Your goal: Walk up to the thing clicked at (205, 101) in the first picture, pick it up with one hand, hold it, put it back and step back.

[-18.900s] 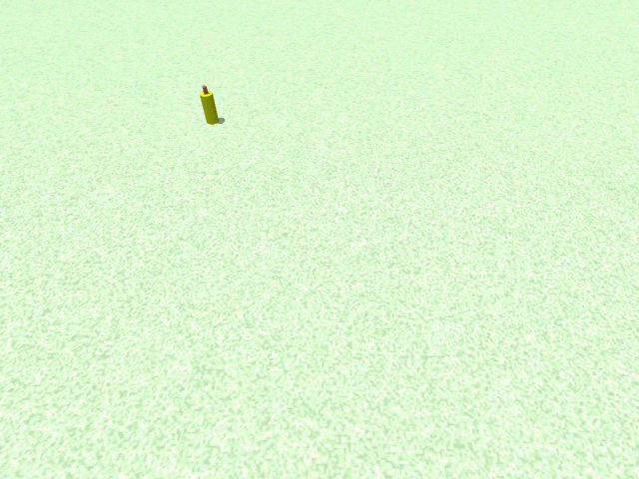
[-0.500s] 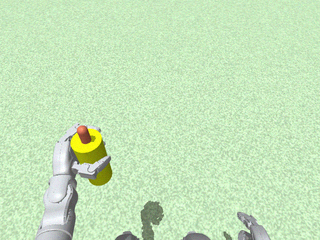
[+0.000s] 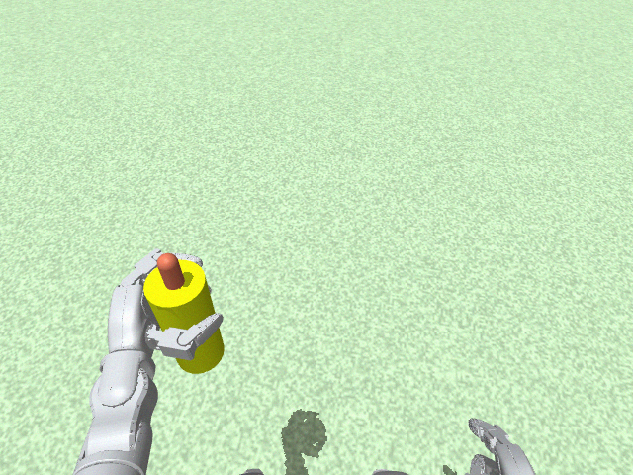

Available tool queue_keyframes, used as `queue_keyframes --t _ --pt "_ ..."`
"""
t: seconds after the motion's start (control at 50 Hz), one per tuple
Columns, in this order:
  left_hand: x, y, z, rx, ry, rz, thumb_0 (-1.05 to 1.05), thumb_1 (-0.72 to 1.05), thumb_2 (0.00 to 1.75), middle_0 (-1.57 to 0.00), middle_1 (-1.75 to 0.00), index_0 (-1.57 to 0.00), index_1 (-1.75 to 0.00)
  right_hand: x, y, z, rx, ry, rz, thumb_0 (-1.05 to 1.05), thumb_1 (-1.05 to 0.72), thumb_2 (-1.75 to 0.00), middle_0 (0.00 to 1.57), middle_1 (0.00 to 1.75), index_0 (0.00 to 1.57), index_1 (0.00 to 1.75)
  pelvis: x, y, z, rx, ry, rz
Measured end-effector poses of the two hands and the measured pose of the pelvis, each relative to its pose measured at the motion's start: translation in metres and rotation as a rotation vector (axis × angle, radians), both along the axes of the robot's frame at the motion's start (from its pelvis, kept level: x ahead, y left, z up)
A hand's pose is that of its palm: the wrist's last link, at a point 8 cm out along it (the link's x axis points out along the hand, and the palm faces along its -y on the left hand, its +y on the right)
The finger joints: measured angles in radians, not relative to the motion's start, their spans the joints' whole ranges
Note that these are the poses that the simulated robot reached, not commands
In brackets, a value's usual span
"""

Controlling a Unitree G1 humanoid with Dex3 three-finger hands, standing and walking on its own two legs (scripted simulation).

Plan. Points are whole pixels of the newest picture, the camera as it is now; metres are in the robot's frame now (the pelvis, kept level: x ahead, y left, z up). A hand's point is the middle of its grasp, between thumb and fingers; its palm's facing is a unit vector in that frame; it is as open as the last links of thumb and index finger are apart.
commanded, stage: hold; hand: left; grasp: from the side
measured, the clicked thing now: (185, 311) +0.33 +0.17 +0.02
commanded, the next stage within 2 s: crouch in 1.98 s
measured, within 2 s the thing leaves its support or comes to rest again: neither
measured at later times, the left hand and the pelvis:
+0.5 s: hand (182, 309) +0.32 +0.17 +0.04, palm faces +0.09 -1.00 -0.03, open 9.7 cm; pelvis -0.01 +0.00 +0.00, yaw +0 degrees
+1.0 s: hand (182, 306) +0.32 +0.17 +0.04, palm faces +0.08 -1.00 -0.04, open 9.7 cm; pelvis -0.01 +0.00 +0.00, yaw +0 degrees
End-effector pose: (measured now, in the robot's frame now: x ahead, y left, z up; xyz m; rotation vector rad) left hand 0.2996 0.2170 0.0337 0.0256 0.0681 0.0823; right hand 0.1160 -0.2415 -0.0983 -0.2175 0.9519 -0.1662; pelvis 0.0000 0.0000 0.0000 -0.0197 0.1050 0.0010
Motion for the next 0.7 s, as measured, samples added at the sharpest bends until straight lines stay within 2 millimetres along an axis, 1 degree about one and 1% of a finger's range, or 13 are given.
queue_keyframes --t 0.14,0.3,0.5,0.7 --pt "-0.004 0.001 0.000 0.004 -0.001 -0.002 0.02 -0.31 1.08 -0.76 -1.01 -0.72 -1.01 -0.001 0.001 0.001 0.004 -0.003 0.007 0.01 -0.92 -0.90 0.20 0.30 0.20 0.30 -0.003 0.000 0.001 0.002 -0.006 0.002" --pt "-0.008 -0.003 0.003 0.005 -0.002 -0.013 0.02 -0.31 1.08 -0.76 -1.01 -0.72 -1.01 -0.004 0.001 0.002 0.004 -0.005 0.006 0.01 -0.92 -0.90 0.20 0.30 0.20 0.30 -0.005 0.000 0.002 0.002 -0.013 0.002" --pt "-0.005 0.000 0.007 0.003 -0.017 0.009 0.02 -0.31 1.08 -0.76 -1.01 -0.72 -1.01 -0.008 0.001 0.003 0.003 -0.004 0.001 0.01 -0.92 -0.90 0.20 0.30 0.20 0.30 -0.007 0.000 0.003 0.004 -0.020 0.000" --pt "-0.009 -0.001 0.006 0.010 -0.016 -0.009 0.02 -0.31 1.08 -0.76 -1.01 -0.72 -1.01 -0.011 0.000 0.002 0.001 0.003 -0.002 0.01 -0.92 -0.90 0.20 0.30 0.20 0.30 -0.007 0.001 0.003 0.002 -0.019 0.000"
